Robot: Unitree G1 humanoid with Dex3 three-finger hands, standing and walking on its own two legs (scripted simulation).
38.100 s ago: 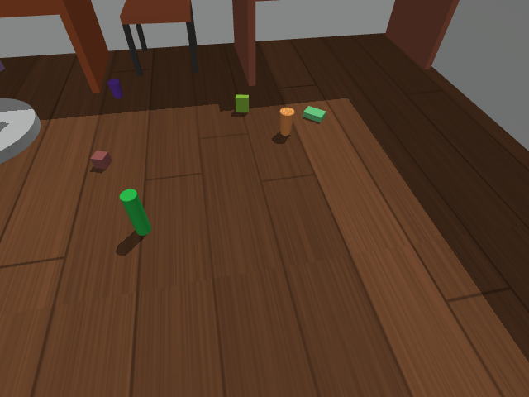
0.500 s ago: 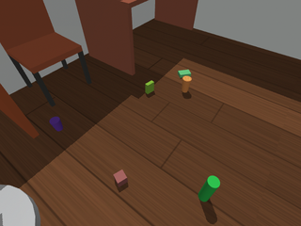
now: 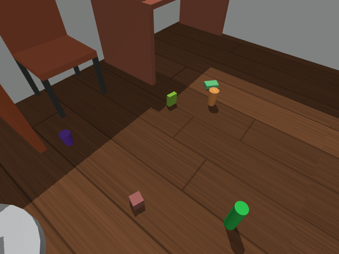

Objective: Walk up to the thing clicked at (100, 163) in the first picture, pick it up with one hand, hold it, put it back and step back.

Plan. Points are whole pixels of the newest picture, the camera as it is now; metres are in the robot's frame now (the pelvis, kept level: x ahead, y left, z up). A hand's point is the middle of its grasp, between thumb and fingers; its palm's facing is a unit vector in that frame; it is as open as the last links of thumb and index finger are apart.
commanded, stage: stand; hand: left
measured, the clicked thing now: (136, 200) +0.54 +0.19 -0.75
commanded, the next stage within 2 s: none
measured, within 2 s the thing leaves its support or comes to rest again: neither
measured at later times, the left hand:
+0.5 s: hand out of the picture +0.07 +0.25 -0.16, palm faces -0.02 -0.94 -0.33, open 7.3 cm
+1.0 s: hand out of the picture +0.08 +0.25 -0.16, palm faces -0.01 -0.94 -0.34, open 7.3 cm
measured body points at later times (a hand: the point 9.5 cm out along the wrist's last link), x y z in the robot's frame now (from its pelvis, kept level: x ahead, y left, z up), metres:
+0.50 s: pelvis +0.00 +0.00 +0.00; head +0.01 +0.00 +0.45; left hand +0.07 +0.30 -0.13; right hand +0.07 -0.30 -0.13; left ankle +0.02 +0.11 -0.75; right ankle +0.01 -0.12 -0.75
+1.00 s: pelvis +0.01 +0.00 +0.00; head +0.02 +0.00 +0.45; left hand +0.08 +0.30 -0.13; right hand +0.09 -0.30 -0.13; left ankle +0.02 +0.11 -0.75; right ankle +0.01 -0.12 -0.75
